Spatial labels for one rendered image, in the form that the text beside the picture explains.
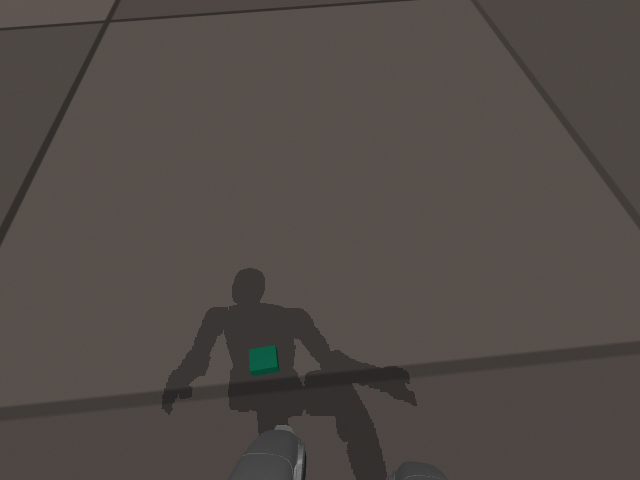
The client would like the small box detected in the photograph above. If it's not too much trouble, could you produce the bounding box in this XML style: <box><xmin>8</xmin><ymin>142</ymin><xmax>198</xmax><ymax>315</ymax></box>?
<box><xmin>249</xmin><ymin>345</ymin><xmax>279</xmax><ymax>376</ymax></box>

